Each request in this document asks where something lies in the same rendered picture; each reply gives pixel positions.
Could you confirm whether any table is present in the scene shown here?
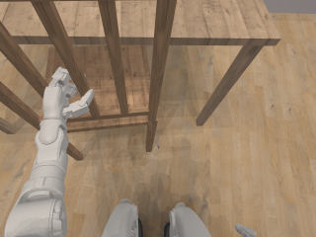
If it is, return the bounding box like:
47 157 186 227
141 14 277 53
0 0 281 134

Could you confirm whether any robot left upper arm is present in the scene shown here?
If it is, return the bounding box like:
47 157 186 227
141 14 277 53
6 197 68 237

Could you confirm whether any left robot forearm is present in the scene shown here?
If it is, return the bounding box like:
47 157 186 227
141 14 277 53
4 118 69 237

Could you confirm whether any left robot thigh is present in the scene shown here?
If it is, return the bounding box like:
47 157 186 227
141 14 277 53
102 202 138 237

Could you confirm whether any chair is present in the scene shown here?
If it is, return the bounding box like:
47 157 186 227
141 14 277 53
0 0 177 161

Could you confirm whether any right robot hand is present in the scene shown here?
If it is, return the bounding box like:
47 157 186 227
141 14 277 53
235 223 258 237

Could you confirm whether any left robot shin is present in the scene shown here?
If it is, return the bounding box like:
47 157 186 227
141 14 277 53
120 198 138 237

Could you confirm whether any left robot hand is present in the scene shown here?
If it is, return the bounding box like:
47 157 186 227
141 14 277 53
42 66 95 123

